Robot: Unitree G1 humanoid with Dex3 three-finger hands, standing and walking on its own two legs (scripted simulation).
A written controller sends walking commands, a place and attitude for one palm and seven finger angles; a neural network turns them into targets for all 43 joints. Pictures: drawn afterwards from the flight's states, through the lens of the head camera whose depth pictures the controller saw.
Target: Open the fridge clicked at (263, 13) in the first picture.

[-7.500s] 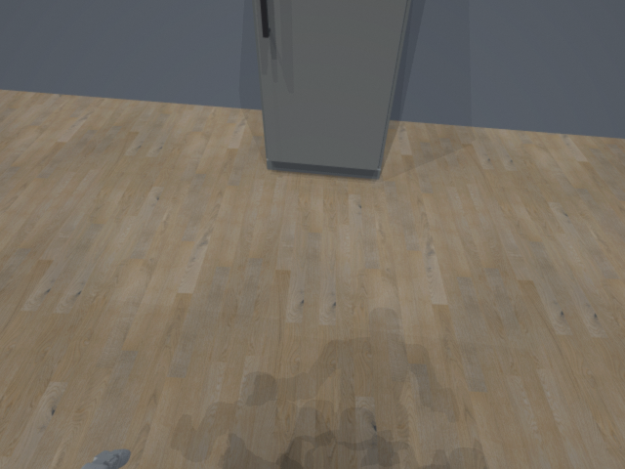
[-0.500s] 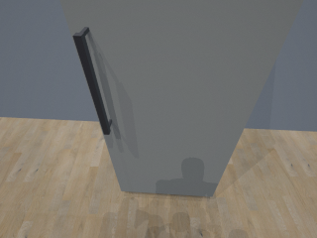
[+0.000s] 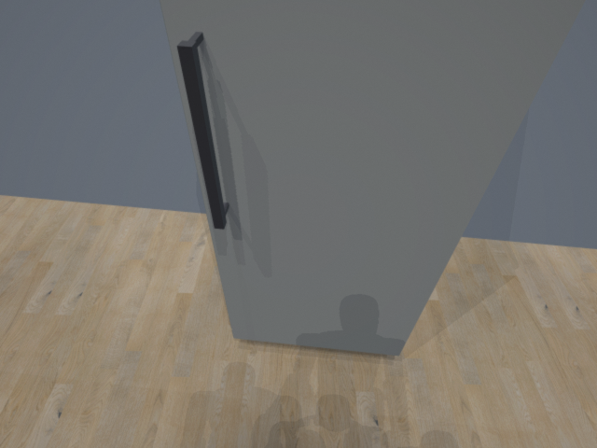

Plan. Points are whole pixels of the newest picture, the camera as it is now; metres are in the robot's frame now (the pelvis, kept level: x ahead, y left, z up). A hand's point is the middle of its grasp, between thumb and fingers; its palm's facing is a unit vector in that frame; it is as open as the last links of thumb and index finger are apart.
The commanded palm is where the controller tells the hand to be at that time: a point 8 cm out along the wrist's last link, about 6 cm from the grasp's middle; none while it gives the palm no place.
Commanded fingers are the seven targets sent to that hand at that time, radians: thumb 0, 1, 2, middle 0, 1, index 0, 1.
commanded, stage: look again from close up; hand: left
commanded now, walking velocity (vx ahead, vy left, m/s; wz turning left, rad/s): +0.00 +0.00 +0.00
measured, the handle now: (210, 146) +0.56 +0.19 +0.12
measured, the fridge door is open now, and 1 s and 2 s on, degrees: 0 0 0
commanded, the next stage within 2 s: none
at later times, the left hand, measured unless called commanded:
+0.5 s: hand out of the picture -0.03 +0.16 -0.18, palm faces +0.07 -0.99 -0.16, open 7.4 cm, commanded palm none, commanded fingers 0.00 0.90 0.90 -0.20 -0.30 -0.20 -0.30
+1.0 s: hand out of the picture -0.02 +0.16 -0.18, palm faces +0.07 -0.98 -0.17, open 7.4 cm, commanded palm none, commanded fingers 0.00 0.90 0.90 -0.20 -0.30 -0.20 -0.30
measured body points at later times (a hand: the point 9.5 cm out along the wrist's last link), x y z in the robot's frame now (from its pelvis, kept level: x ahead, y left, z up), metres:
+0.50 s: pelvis -0.01 +0.00 +0.00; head -0.02 +0.01 +0.45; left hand -0.03 +0.21 -0.16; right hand -0.02 -0.20 -0.16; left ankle +0.01 +0.11 -0.74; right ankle +0.04 -0.12 -0.74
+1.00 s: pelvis +0.00 +0.00 +0.00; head +0.00 +0.00 +0.45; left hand -0.02 +0.21 -0.16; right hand -0.01 -0.21 -0.16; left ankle +0.01 +0.11 -0.74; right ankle +0.04 -0.12 -0.74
